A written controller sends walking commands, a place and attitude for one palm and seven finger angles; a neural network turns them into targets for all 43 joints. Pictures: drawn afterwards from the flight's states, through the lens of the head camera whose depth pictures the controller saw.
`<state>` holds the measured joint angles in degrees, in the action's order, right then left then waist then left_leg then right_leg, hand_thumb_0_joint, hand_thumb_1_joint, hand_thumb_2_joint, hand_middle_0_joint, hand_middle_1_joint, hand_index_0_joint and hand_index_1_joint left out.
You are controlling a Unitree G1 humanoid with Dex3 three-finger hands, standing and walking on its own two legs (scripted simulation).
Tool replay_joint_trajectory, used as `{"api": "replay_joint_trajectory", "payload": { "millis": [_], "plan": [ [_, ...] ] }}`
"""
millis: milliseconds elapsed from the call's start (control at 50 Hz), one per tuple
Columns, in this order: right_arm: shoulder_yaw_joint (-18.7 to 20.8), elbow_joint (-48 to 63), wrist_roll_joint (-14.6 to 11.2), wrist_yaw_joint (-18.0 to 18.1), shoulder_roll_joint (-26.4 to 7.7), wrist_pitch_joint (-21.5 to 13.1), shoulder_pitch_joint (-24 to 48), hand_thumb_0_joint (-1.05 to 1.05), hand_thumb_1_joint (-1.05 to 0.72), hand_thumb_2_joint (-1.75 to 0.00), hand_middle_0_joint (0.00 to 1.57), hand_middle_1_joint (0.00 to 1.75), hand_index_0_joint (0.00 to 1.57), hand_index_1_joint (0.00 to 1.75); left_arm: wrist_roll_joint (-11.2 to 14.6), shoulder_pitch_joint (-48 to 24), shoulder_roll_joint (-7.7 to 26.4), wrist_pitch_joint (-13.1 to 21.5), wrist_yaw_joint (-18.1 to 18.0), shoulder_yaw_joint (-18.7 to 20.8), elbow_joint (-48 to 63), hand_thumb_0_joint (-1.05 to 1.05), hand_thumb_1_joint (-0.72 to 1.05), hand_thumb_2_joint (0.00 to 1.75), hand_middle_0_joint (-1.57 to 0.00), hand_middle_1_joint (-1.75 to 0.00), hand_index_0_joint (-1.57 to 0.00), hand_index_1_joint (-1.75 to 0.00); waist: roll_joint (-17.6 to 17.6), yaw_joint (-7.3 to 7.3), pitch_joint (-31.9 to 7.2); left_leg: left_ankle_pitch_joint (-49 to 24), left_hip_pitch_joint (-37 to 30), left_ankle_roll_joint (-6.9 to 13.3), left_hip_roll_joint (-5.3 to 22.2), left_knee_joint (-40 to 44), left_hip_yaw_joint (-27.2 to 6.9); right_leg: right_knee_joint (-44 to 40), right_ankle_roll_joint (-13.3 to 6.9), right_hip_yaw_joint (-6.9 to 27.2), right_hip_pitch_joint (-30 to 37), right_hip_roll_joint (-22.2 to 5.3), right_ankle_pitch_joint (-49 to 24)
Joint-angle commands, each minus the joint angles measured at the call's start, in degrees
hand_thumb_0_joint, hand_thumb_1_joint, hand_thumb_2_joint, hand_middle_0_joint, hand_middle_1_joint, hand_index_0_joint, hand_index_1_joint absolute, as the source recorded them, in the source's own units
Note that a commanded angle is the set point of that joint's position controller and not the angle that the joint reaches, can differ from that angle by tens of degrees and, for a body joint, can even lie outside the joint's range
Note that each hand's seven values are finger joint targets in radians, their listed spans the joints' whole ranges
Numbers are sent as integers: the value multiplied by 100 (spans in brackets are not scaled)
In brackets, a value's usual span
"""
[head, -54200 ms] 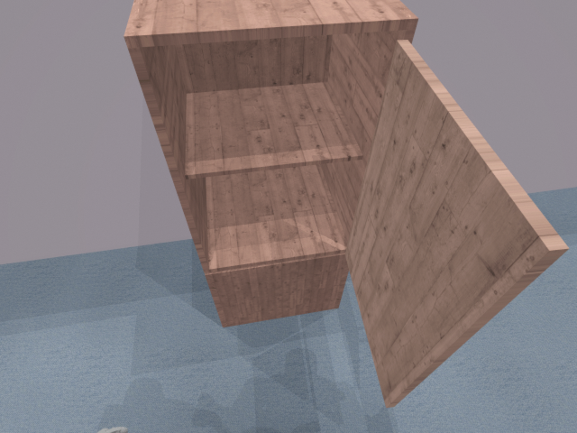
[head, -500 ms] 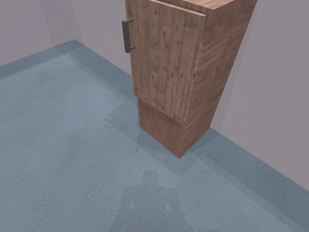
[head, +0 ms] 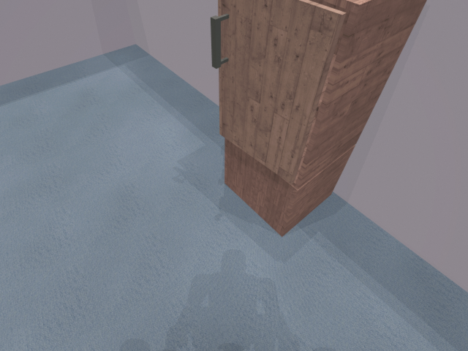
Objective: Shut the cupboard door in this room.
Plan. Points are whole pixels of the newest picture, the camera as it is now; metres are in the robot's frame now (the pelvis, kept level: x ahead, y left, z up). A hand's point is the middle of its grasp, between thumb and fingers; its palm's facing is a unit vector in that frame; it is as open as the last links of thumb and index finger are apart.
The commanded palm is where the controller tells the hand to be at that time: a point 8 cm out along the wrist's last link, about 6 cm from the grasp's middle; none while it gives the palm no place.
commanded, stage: walk to a spot facing it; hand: left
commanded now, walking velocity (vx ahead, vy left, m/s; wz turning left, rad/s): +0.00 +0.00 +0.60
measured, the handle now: (220, 41) +0.95 +0.07 +0.07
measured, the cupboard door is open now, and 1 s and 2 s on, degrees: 5 5 5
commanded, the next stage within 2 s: none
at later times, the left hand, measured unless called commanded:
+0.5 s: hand out of the picture +0.05 +0.22 -0.15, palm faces +0.28 -0.92 -0.29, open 7.4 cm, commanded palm none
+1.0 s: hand out of the picture -0.08 +0.18 -0.18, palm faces +0.60 -0.75 -0.25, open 7.4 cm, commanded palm none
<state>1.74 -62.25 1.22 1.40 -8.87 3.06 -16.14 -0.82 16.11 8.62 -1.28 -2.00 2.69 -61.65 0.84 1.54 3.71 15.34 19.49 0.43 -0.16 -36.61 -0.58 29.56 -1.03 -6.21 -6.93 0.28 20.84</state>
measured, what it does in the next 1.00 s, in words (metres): steps on the spot, turning left: right foot, then left foot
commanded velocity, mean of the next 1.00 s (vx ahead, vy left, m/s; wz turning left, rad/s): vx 0.04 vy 0.00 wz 0.60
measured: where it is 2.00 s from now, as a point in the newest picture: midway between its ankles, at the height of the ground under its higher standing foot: (173, 348)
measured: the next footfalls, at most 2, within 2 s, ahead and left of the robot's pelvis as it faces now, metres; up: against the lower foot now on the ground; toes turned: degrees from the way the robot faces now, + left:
right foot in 0.52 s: +0.05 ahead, -0.15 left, +0.00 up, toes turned +20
left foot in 0.88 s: -0.01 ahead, +0.10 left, +0.00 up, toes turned +37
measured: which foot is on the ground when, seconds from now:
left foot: down 0.00-0.52, up 0.54-0.86, down 0.88-1.00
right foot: down 0.00-0.10, up 0.12-0.50, down 0.52-0.88, up 0.90-1.00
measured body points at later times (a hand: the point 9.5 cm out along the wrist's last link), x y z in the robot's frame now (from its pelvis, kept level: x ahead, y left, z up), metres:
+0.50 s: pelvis -0.01 -0.02 +0.01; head +0.05 -0.01 +0.45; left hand +0.03 +0.27 -0.12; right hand +0.11 -0.26 -0.14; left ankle +0.03 +0.10 -0.73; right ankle +0.00 -0.16 -0.72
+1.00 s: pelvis +0.02 -0.02 +0.00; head +0.05 +0.03 +0.44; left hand -0.11 +0.22 -0.16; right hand +0.26 -0.16 -0.13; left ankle -0.04 +0.08 -0.73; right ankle +0.06 -0.15 -0.67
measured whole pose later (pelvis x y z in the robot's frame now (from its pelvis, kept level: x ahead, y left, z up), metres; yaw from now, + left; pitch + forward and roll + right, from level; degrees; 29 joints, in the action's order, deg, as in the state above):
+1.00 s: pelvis +0.02 -0.02 +0.00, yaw +37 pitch +0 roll +0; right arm 2.5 -49.4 1.9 -0.2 -12.2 1.6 -7.5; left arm -1.2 14.1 14.2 -4.0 -0.8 4.6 -52.0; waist -2.6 -0.2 7.0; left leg 18.0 17.7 1.0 -0.5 -35.3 1.0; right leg 62.5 3.0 -3.6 -24.6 -6.0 29.4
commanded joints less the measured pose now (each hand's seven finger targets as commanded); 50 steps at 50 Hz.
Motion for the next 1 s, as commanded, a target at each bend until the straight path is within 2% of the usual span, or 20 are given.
{"api": "replay_joint_trajectory", "payload": {
  "millis": [0,40,60,80,120,160,380,440,460,500,540,640,720,780,820,840,860,880,940,980],
  "plan": [
    [180,607,-27,-54,-576,-59,82,0,-90,-90,20,30,20,30,-89,-20,1126,69,-83,298,494,0,90,90,-20,-30,-20,-30,-912,-55,249,883,334,-96,341,-744,150,-567,-927,796,-369,-2026,-2734],
    [186,567,6,-77,-779,-135,-407,0,-90,-90,20,30,20,30,-50,-63,1109,47,-60,328,615,0,90,90,-20,-30,-20,-30,179,128,-59,-1459,-442,141,678,762,-523,918,-296,49,-675,-1409,-2397],
    [231,580,77,-38,-1159,-182,-607,0,-90,-90,20,30,20,30,29,165,822,23,-35,300,720,0,90,90,-20,-30,-20,-30,1679,80,-175,-3503,-892,715,1547,1324,-2175,2183,204,-324,-1465,-491,-376],
    [269,502,56,12,-1330,-154,-788,0,-90,-90,20,30,20,30,18,-99,843,-9,-42,222,888,0,90,90,-20,-30,-20,-30,1648,170,-196,-3671,-1005,1182,2019,1788,-2759,3050,242,176,-1866,-201,1665],
    [300,617,71,53,-1328,-130,-535,0,-90,-90,20,30,20,30,-36,-462,901,-107,-27,305,943,0,90,90,-20,-30,-20,-30,993,152,-118,-792,-370,917,1795,2281,-2766,3624,174,776,-2117,-419,949],
    [277,818,87,67,-1310,-165,-112,0,-90,-90,20,30,20,30,-74,-514,926,-67,40,326,1002,0,90,90,-20,-30,-20,-30,511,-19,-69,131,-203,739,1437,2316,-2436,3659,264,851,-2220,-415,235],
    [471,1131,97,-16,-1535,-79,75,0,-90,-90,20,30,20,30,-65,-615,958,-39,73,248,1433,0,90,90,-20,-30,-20,-30,945,50,-719,-372,-714,830,905,1959,-2567,1581,419,670,-1730,48,432],
    [514,1325,64,-45,-1480,-24,471,0,-90,-90,20,30,20,30,-25,-16,1070,-33,48,298,1320,0,90,90,-20,-30,-20,-30,911,-240,-784,-184,92,553,560,1717,-2355,194,340,526,-434,195,-71],
    [515,1395,22,-64,-1348,-1,597,0,-90,-90,20,30,20,30,-37,252,1214,-6,31,352,1266,0,90,90,-20,-30,-20,-30,636,-387,-752,335,719,303,253,1444,-2121,-635,252,652,254,-5,-325],
    [500,1524,-11,-104,-865,-23,508,0,-90,-90,20,30,20,30,-158,-87,1991,52,-48,458,1470,0,90,90,-20,-30,-20,-30,-1651,-374,-362,1645,2087,-354,-773,-1880,-497,-2072,-778,3523,50,-2734,536],
    [503,1463,78,-215,-977,38,108,0,-90,-90,20,30,20,30,-101,-1140,1622,58,-54,303,1733,0,90,90,-20,-30,-20,-30,-708,243,-129,1174,1543,-230,-269,-3333,-531,-1709,-843,2228,-1110,-2311,204],
    [350,1578,-20,-273,-855,-6,686,0,-90,-90,20,30,20,30,-79,-305,1364,197,-72,297,1501,0,90,90,-20,-30,-20,-30,-1182,-105,-351,928,1647,-412,40,-2447,111,-463,-630,743,567,-1728,-4253],
    [223,1694,-34,-296,-701,-41,1170,0,-90,-90,20,30,20,30,-98,379,1596,153,-51,391,1327,0,90,90,-20,-30,-20,-30,-1251,-453,-471,1015,1155,-332,-28,-1004,572,-66,-519,494,1095,-1810,-5153],
    [245,1680,-50,-292,-786,-73,961,0,-90,-90,20,30,20,30,-110,285,1647,147,-19,430,1340,0,90,90,-20,-30,-20,-30,-1459,-297,-483,720,402,-198,-128,-98,748,325,-379,245,767,-1837,-5212],
    [320,1455,7,-272,-1097,-136,179,0,-90,-90,20,30,20,30,-23,136,1585,137,2,414,1427,0,90,90,-20,-30,-20,-30,-771,167,-926,-1004,-1220,-43,23,1070,480,1583,4,-166,-104,-1677,-4328],
    [486,1397,61,-230,-1768,-194,-184,0,-90,-90,20,30,20,30,23,158,1205,114,47,351,1623,0,90,90,-20,-30,-20,-30,953,342,-1328,-3164,-2567,619,1527,1105,-1396,2888,409,-389,-1862,-956,-1068],
    [556,1280,-2,-168,-2076,-167,-627,0,-90,-90,20,30,20,30,15,-225,941,95,41,201,1864,0,90,90,-20,-30,-20,-30,1654,534,-1489,-5111,-2764,1360,2347,1181,-2440,3772,487,94,-2622,-550,1748],
    [507,1218,1,-143,-1962,-120,-609,0,-90,-90,20,30,20,30,-23,-500,1100,32,17,223,1958,0,90,90,-20,-30,-20,-30,807,503,-1195,-3632,-2348,1411,2327,1240,-1981,3844,412,512,-2617,-745,1680],
    [387,1476,80,-60,-1588,-179,278,0,-90,-90,20,30,20,30,-70,-723,1111,8,131,308,1784,0,90,90,-20,-30,-20,-30,1105,248,-306,-8,-991,987,1544,1860,-1849,3608,418,605,-2693,-742,680],
    [374,1507,85,-68,-1567,-239,412,0,-90,-90,20,30,20,30,-83,-566,1043,52,248,305,1717,0,90,90,-20,-30,-20,-30,968,110,-274,706,-873,894,1271,1975,-1715,3052,414,459,-2539,-606,451]
  ]
}}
